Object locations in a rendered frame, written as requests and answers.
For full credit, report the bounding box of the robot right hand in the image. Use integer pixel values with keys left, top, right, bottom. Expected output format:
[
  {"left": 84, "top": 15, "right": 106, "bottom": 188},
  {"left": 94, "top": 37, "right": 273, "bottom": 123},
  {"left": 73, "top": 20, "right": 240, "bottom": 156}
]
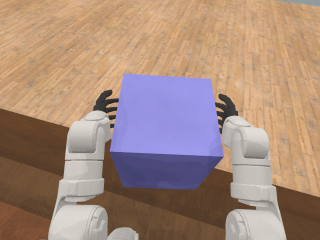
[{"left": 215, "top": 94, "right": 238, "bottom": 134}]

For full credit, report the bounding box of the robot left thigh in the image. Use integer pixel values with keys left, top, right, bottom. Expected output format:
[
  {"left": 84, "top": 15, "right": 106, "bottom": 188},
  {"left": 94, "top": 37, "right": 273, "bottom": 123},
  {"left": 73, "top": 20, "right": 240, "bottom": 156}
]
[{"left": 107, "top": 227, "right": 139, "bottom": 240}]

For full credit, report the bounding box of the robot right forearm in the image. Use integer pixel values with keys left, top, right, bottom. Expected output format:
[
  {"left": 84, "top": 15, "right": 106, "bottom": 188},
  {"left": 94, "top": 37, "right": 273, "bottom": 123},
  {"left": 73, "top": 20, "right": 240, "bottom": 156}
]
[{"left": 222, "top": 115, "right": 287, "bottom": 240}]

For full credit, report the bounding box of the robot left forearm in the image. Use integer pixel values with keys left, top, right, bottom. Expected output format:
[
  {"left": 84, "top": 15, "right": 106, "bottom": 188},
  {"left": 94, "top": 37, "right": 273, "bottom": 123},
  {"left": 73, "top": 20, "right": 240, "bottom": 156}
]
[{"left": 48, "top": 110, "right": 111, "bottom": 240}]

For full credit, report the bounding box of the right robot upper arm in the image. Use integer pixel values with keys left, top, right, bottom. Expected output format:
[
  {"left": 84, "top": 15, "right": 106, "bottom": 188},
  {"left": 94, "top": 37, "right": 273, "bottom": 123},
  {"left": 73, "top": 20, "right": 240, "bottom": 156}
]
[{"left": 225, "top": 209, "right": 286, "bottom": 240}]

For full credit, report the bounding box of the left robot upper arm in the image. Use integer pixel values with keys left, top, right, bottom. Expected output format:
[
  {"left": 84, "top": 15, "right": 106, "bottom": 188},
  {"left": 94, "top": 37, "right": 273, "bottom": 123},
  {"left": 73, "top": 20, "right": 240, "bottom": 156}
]
[{"left": 49, "top": 204, "right": 108, "bottom": 240}]

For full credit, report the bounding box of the carton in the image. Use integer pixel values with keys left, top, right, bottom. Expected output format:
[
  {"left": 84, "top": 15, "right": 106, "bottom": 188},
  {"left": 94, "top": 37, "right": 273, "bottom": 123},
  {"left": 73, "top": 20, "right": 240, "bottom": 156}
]
[{"left": 109, "top": 73, "right": 224, "bottom": 190}]

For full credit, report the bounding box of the robot left hand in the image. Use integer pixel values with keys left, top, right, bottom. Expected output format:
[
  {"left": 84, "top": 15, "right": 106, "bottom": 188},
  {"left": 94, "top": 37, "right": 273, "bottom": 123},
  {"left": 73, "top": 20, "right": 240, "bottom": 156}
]
[{"left": 93, "top": 89, "right": 119, "bottom": 128}]

